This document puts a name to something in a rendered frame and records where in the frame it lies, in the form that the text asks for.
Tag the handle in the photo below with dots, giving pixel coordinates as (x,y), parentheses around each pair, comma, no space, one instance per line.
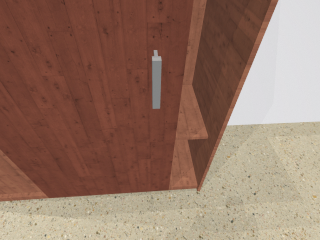
(156,80)

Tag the wardrobe door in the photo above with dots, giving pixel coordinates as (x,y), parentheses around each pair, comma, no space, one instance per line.
(12,179)
(76,112)

